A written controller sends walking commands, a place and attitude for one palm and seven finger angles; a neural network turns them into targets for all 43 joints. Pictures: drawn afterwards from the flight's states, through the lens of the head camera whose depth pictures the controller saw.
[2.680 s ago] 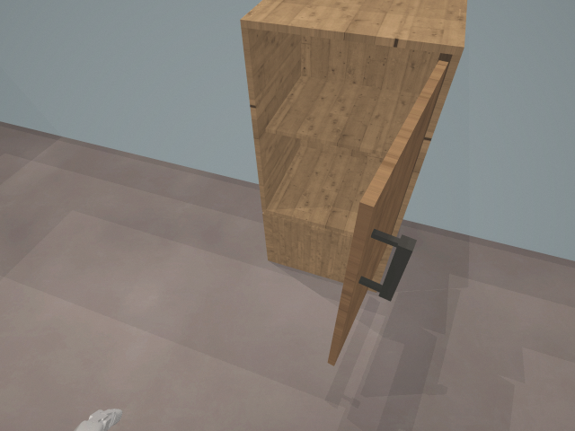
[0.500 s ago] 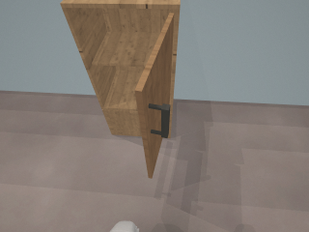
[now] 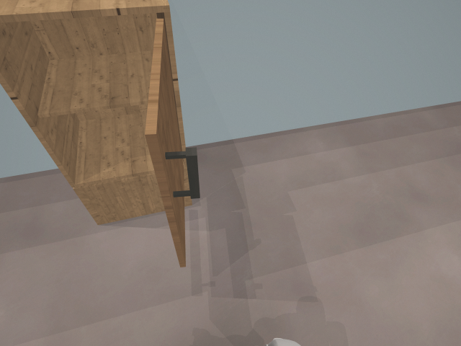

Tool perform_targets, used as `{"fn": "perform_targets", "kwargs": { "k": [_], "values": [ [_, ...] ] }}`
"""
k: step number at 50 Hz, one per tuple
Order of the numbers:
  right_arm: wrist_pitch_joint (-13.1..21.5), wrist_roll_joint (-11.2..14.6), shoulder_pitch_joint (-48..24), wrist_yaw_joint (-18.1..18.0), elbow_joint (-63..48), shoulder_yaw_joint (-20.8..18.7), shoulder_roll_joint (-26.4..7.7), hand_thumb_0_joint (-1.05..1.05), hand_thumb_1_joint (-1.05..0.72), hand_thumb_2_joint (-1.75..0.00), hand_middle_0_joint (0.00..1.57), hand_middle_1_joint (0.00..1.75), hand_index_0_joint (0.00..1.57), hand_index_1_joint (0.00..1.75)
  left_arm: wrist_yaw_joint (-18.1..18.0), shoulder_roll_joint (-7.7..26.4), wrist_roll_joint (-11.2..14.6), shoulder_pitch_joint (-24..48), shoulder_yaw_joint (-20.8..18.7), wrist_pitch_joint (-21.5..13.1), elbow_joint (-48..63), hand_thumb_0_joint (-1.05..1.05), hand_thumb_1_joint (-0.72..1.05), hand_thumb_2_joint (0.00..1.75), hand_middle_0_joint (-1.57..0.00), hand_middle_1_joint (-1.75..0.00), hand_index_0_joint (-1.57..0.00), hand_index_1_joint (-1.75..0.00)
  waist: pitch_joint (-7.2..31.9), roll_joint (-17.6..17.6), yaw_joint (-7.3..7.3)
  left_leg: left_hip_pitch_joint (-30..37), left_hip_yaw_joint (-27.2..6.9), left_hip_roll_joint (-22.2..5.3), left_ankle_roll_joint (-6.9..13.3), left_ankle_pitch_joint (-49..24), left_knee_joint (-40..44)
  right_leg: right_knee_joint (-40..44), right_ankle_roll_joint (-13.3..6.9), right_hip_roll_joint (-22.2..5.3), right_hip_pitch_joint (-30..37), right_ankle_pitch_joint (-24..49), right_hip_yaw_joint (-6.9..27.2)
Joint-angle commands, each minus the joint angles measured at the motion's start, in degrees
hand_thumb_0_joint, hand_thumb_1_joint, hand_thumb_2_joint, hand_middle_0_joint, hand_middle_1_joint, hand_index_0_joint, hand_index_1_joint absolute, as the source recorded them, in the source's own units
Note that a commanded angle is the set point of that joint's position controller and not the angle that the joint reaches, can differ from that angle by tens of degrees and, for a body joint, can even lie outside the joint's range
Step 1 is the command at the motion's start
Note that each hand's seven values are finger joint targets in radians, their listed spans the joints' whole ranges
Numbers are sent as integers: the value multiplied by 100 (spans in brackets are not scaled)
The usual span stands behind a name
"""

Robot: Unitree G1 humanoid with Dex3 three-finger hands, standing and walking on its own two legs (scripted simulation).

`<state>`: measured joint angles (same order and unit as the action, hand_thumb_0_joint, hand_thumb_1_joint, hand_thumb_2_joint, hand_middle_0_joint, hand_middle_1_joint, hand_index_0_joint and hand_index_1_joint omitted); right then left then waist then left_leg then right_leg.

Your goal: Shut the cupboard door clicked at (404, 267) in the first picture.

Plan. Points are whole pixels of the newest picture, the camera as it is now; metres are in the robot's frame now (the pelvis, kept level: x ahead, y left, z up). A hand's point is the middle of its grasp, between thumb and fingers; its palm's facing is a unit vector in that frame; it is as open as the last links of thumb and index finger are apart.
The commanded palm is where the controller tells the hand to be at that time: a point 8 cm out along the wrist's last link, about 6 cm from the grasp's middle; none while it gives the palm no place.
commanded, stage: walk around to get in front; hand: left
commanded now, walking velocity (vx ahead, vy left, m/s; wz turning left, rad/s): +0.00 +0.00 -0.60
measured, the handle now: (183, 175) +0.45 +0.13 -0.01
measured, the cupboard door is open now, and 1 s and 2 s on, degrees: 81 81 81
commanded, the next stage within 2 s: none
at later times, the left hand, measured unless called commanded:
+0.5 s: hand (159, 341) +0.15 +0.15 -0.17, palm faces -0.30 -0.93 -0.22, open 7.4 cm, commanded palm none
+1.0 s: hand (195, 315) +0.20 +0.08 -0.17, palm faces -0.61 -0.75 -0.24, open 7.4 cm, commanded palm none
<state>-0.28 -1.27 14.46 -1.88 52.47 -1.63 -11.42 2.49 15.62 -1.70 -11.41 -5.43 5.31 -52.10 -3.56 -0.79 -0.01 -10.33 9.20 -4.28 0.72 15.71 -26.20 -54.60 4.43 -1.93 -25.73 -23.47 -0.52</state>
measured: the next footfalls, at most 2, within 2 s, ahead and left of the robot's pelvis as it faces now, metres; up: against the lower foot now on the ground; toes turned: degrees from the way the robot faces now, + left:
right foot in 0.14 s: +0.02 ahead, -0.15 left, +0.00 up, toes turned -10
left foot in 0.54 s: +0.09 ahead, +0.08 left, +0.00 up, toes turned -17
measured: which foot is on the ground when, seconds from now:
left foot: down 0.00-0.14, up 0.16-0.52, down 0.54-0.98, up 1.00-1.00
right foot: up 0.00-0.12, down 0.14-0.54, up 0.56-0.96, down 0.98-1.00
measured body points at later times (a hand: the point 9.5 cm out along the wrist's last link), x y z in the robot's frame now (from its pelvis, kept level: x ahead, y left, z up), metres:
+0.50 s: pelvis +0.00 -0.01 -0.01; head +0.04 -0.02 +0.44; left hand +0.17 +0.19 -0.15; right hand +0.00 -0.30 -0.14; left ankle +0.05 +0.10 -0.72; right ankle -0.02 -0.14 -0.74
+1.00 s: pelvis -0.01 +0.00 -0.02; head +0.02 -0.04 +0.43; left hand +0.23 +0.12 -0.15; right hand -0.14 -0.23 -0.17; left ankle +0.06 +0.10 -0.74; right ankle -0.08 -0.09 -0.75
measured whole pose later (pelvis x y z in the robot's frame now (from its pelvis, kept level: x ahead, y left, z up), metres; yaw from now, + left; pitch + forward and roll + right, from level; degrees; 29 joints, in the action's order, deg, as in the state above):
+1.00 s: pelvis -0.01 +0.00 -0.02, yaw -38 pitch +0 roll -1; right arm -1.9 -1.0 15.0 -0.6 53.5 -3.8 -13.3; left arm 1.8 11.9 -1.7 -8.0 -3.6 2.7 -50.4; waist -4.9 2.9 1.6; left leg -18.3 15.0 -11.0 -2.3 23.8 -42.5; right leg -34.1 -1.0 -0.8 -15.9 -17.7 -5.1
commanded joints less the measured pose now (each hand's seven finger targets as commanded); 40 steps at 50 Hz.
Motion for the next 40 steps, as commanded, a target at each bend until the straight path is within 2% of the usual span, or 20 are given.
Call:
{"fn": "perform_targets", "kwargs": {
  "k": [1,2,4,5,6,7,8,9,11,13,21,23,25,26,27,28,30,32,36,40],
  "values": [
    [99,-39,316,-27,-173,-377,-1295,0,-90,-90,20,30,20,30,3,162,53,630,30,-245,614,0,90,90,-20,-30,-20,-30,418,1266,296,580,-696,-1533,692,-2772,393,911,-105,87,90,-158,-383],
    [92,-44,284,-15,-164,-396,-1337,0,-90,-90,20,30,20,30,-5,144,61,601,34,-273,620,0,90,90,-20,-30,-20,-30,478,1304,261,548,-653,-1597,649,-2891,247,1208,-163,89,285,-154,-383],
    [70,-17,203,20,-144,-422,-1354,0,-90,-90,20,30,20,30,-32,219,59,254,18,-345,508,0,90,90,-20,-30,-20,-30,715,1144,67,416,-280,-1500,307,-2761,-362,2344,-268,174,1053,649,-498],
    [58,25,256,51,-152,-412,-1297,0,-90,-90,20,30,20,30,-63,433,48,-82,-10,-411,401,0,90,90,-20,-30,-20,-30,932,696,-101,7,-31,-1317,-1,-2360,-1108,3168,-356,60,1909,1448,-369],
    [28,61,420,107,-264,-343,-917,0,-90,-90,20,30,20,30,-158,1078,3,-391,-109,-497,302,0,90,90,-20,-30,-20,-30,1147,-881,-207,-1463,294,-877,-394,-490,-2276,3423,-766,-1167,3212,2888,1043],
    [-7,17,-13,79,-558,-249,-690,0,-90,-90,20,30,20,30,-241,1370,73,-681,-172,-491,226,0,90,90,-20,-30,-20,-30,1081,-1601,-357,-2455,-69,-292,-578,1967,-3260,3192,-1299,-2086,3168,5125,2146],
    [-80,26,-272,-16,-583,-244,-747,0,-90,-90,20,30,20,30,-328,1270,94,-773,-224,-467,228,0,90,90,-20,-30,-20,-30,1154,-1436,-453,-2521,-730,-334,-517,1833,-3655,3222,-1536,-1932,2927,4954,2130],
    [-103,36,-406,-27,-556,-265,-756,0,-90,-90,20,30,20,30,-352,1160,78,-450,-205,-446,266,0,90,90,-20,-30,-20,-30,841,-1385,-331,-2627,-848,-360,-527,1576,-3906,3276,-1615,-1726,2625,4251,2125],
    [-134,15,-323,21,-371,-294,-755,0,-90,-90,20,30,20,30,-352,832,73,149,-113,-413,467,0,90,90,-20,-30,-20,-30,531,-695,-69,-2293,-832,-407,-591,865,-3825,3304,-1467,-1228,1970,3552,1514],
    [-165,-1,-112,40,-292,-294,-700,0,-90,-90,20,30,20,30,-329,832,47,304,-96,-430,562,0,90,90,-20,-30,-20,-30,497,-709,47,-1997,-698,-287,-643,655,-3581,3390,-1378,-1049,1587,3174,1385],
    [-73,64,-322,24,-548,-298,-680,0,-90,-90,20,30,20,30,-299,945,0,154,-160,-381,594,0,90,90,-20,-30,-20,-30,549,-870,-62,-1403,-671,89,-571,823,-2125,3296,-1475,-918,1344,2727,2228],
    [-21,90,-92,-13,-538,-284,-674,0,-90,-90,20,30,20,30,-303,969,14,274,-177,-356,643,0,90,90,-20,-30,-20,-30,692,-926,52,-1009,-649,201,-504,702,-1382,3065,-1402,-829,1344,3123,2359],
    [39,107,403,-64,-417,-273,-707,0,-90,-90,20,30,20,30,-293,870,73,449,-163,-323,685,0,90,90,-20,-30,-20,-30,801,-769,301,8,-608,237,-432,-157,-68,2635,-1064,-531,859,2961,2280],
    [95,85,576,-80,-398,-302,-960,0,-90,-90,20,30,20,30,-280,567,106,428,-115,-298,761,0,90,90,-20,-30,-20,-30,892,92,375,616,-1298,-433,-222,-308,689,1948,-750,12,269,2078,1820],
    [104,11,426,-73,-523,-376,-1534,0,-90,-90,20,30,20,30,-208,212,135,134,-69,-276,861,0,90,90,-20,-30,-20,-30,747,1831,187,926,-2722,-1867,289,-968,1114,717,-341,785,-817,-413,834],
    [91,-13,235,-68,-608,-356,-1534,0,-90,-90,20,30,20,30,-200,380,40,107,-109,-258,796,0,90,90,-20,-30,-20,-30,592,1785,204,195,-2979,-2427,668,-464,1269,-511,-206,505,-705,-1010,527],
    [132,-43,-258,-97,-720,-242,-1149,0,-90,-90,20,30,20,30,-83,459,-20,182,-202,-251,649,0,90,90,-20,-30,-20,-30,195,1059,13,-465,-2145,-1752,633,-572,1223,-1422,-135,254,-590,-336,468],
    [145,-46,-376,-96,-718,-214,-1001,0,-90,-90,20,30,20,30,-24,288,-3,85,-151,-216,574,0,90,90,-20,-30,-20,-30,247,875,-46,-203,-1285,-1378,514,-1318,992,-1463,-68,162,-607,30,267],
    [128,-18,112,-81,-488,-305,-1035,0,-90,-90,20,30,20,30,-9,137,39,322,-66,-201,618,0,90,90,-20,-30,-20,-30,548,909,198,754,-812,-1486,680,-2367,640,-612,16,35,-682,-119,-79],
    [99,-36,299,-38,-317,-369,-1124,0,-90,-90,20,30,20,30,-4,35,38,592,-14,-205,691,0,90,90,-20,-30,-20,-30,545,1107,329,648,-568,-1662,683,-2487,547,321,-17,-47,-188,-236,-295]
  ]
}}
